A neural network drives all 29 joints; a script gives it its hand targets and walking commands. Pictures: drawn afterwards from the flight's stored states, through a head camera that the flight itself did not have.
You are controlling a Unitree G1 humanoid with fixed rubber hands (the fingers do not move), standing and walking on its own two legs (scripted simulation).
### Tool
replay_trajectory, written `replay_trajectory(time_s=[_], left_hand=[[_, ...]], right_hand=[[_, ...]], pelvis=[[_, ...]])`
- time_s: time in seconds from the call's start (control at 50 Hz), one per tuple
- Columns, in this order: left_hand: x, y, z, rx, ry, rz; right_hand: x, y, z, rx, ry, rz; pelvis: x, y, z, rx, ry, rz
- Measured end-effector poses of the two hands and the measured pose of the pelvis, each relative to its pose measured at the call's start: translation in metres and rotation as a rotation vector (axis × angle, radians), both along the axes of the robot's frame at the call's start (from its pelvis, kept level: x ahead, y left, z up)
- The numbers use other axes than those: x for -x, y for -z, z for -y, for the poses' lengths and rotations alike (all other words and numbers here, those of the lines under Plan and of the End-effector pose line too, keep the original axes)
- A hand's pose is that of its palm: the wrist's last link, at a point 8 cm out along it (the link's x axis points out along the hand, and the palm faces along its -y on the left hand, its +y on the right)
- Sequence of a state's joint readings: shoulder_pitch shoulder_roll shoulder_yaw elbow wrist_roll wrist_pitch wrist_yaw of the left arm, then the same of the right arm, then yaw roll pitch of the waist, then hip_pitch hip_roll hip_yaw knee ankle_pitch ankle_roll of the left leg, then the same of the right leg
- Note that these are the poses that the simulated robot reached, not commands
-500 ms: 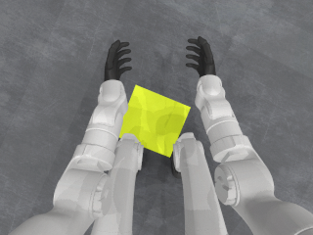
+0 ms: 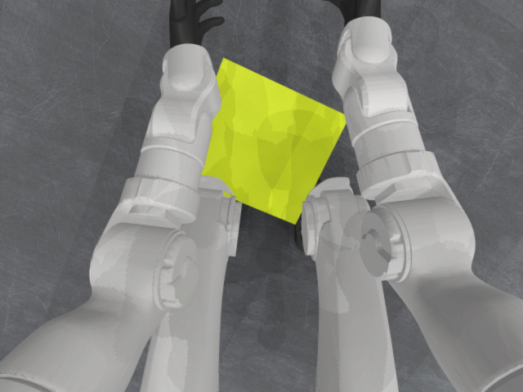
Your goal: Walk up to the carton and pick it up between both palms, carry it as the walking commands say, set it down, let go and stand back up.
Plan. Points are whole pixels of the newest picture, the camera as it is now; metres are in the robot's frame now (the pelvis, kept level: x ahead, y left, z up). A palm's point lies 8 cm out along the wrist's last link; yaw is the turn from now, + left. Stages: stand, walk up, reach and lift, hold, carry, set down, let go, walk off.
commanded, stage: set down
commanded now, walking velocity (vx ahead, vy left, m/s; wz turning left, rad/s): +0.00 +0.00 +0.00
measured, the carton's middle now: (260, 139) +0.36 +0.01 -0.37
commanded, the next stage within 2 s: none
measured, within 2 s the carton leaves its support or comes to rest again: rests again in 1.22 s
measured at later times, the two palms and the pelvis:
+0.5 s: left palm (207, 24) +0.52 +0.08 -0.23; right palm (343, 1) +0.54 -0.09 -0.23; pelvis +0.00 +0.00 -0.06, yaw +1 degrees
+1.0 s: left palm (168, 18) +0.52 +0.13 -0.24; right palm (335, 27) +0.52 -0.09 -0.26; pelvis +0.00 +0.00 -0.09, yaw +1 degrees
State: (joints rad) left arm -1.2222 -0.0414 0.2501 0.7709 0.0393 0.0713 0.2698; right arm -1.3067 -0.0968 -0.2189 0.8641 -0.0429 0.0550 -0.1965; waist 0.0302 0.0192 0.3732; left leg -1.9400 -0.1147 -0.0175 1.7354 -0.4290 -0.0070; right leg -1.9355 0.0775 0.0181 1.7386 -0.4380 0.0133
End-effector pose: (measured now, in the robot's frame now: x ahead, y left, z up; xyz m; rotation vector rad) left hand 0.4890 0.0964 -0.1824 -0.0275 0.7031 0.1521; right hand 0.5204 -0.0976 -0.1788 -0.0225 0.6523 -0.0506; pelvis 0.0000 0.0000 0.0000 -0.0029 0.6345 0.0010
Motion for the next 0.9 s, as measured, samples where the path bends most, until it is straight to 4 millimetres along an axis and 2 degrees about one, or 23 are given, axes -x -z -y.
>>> replay_trajectory(time_s=[0.04,0.1,0.16,0.2,0.26,0.32,0.38,0.42,0.48,0.56,0.62,0.66,0.7,0.72,0.76,0.82,0.84,0.86,0.9], left_hand=[[0.001,0.009,-0.002,-0.021,-0.005,0.054],[0.010,0.024,-0.013,-0.053,-0.022,0.036],[0.009,0.023,-0.025,-0.054,-0.039,-0.001],[-0.002,0.012,-0.027,-0.038,-0.033,0.013],[-0.028,-0.008,-0.020,-0.013,-0.009,0.056],[-0.046,-0.011,-0.006,-0.001,0.039,0.022],[-0.046,-0.001,0.007,0.004,0.098,-0.047],[-0.039,0.012,0.015,0.007,0.129,-0.073],[-0.027,0.040,0.018,0.015,0.123,-0.113],[-0.037,0.066,-0.006,-0.021,0.047,-0.048],[-0.044,0.088,-0.028,-0.064,0.017,-0.012],[-0.047,0.097,-0.042,-0.073,-0.004,-0.027],[-0.046,0.098,-0.050,-0.061,-0.022,-0.014],[-0.045,0.094,-0.050,-0.049,-0.017,0.000],[-0.043,0.082,-0.037,-0.005,0.015,0.026],[-0.036,0.066,0.011,0.069,0.130,-0.002],[-0.037,0.058,0.020,0.070,0.134,0.007],[-0.038,0.050,0.025,0.072,0.131,0.012],[-0.039,0.040,0.017,0.035,0.084,0.015]], right_hand=[[0.000,0.007,0.004,0.009,0.023,0.052],[0.012,0.023,0.022,0.049,0.065,0.017],[0.020,0.027,0.038,0.064,0.079,-0.037],[0.018,0.022,0.040,0.061,0.060,-0.048],[0.003,0.010,0.033,0.049,0.029,-0.039],[-0.015,0.002,0.025,0.034,0.003,-0.039],[-0.027,0.006,0.018,0.019,-0.029,-0.073],[-0.031,0.014,0.009,0.004,-0.062,-0.074],[-0.027,0.037,-0.006,-0.020,-0.100,-0.102],[-0.013,0.081,-0.003,-0.004,-0.075,-0.136],[-0.006,0.112,0.014,0.061,-0.068,-0.142],[-0.016,0.114,0.035,0.112,-0.043,-0.114],[-0.030,0.097,0.050,0.122,0.005,-0.005],[-0.036,0.085,0.051,0.099,0.021,0.050],[-0.042,0.065,0.037,0.029,0.007,0.095],[-0.035,0.056,-0.018,-0.071,-0.119,0.003],[-0.028,0.055,-0.038,-0.094,-0.164,-0.037],[-0.022,0.055,-0.053,-0.105,-0.189,-0.068],[-0.011,0.056,-0.059,-0.079,-0.167,-0.113]], pelvis=[[0.009,0.000,0.001,-0.001,-0.001,0.088],[0.013,0.013,0.001,0.005,0.002,0.086],[0.017,0.022,0.001,0.004,0.006,0.111],[0.020,0.027,0.000,0.007,0.009,0.132],[0.024,0.032,-0.001,0.013,0.011,0.153],[0.019,0.042,-0.002,0.022,0.004,0.102],[0.009,0.051,-0.002,0.016,-0.003,0.041],[0.003,0.056,-0.001,0.005,-0.006,0.017],[-0.002,0.063,0.001,-0.014,-0.007,-0.011],[-0.003,0.070,0.003,-0.022,-0.009,-0.016],[0.003,0.072,0.004,-0.022,-0.010,0.053],[0.003,0.078,0.004,-0.017,-0.010,0.046],[0.002,0.083,0.003,-0.008,-0.011,0.049],[0.003,0.085,0.003,-0.002,-0.012,0.059],[0.005,0.088,0.002,0.008,-0.013,0.092],[0.009,0.091,0.002,0.007,-0.009,0.134],[0.010,0.092,0.002,0.003,-0.007,0.128],[0.009,0.093,0.003,-0.002,-0.007,0.117],[0.007,0.092,0.004,-0.004,-0.008,0.098]])
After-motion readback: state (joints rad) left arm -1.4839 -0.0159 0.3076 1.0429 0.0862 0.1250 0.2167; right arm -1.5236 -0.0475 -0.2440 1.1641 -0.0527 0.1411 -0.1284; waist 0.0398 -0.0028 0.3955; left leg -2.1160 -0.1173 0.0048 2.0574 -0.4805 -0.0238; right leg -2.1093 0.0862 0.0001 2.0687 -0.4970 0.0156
